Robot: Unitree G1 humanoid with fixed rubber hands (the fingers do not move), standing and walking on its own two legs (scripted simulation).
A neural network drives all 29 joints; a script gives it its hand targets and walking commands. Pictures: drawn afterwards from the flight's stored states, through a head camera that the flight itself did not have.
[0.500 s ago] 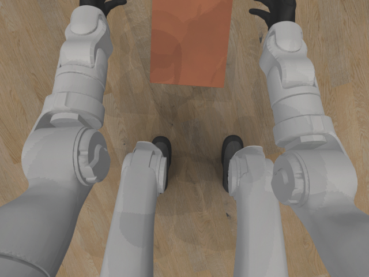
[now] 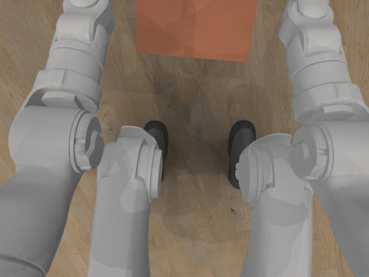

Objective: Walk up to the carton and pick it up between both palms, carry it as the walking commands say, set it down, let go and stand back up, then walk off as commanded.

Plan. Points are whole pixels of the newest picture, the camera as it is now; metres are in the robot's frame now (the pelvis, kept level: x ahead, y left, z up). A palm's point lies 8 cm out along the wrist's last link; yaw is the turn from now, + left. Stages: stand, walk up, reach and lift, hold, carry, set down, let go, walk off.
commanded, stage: reach and lift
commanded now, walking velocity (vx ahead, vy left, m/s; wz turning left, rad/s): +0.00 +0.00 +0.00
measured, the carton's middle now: out of the picture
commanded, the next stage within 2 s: none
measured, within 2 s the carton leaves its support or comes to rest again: leaves its support in 1.62 s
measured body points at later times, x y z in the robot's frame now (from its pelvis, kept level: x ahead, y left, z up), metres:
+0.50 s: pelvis +0.00 +0.00 -0.01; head +0.38 +0.01 +0.21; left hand +0.55 +0.16 -0.22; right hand +0.55 -0.15 -0.22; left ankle +0.11 +0.11 -0.38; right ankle +0.12 -0.14 -0.38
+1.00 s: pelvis +0.00 +0.00 -0.02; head +0.38 +0.01 +0.21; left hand +0.56 +0.14 -0.21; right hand +0.56 -0.11 -0.22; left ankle +0.11 +0.11 -0.38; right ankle +0.12 -0.14 -0.38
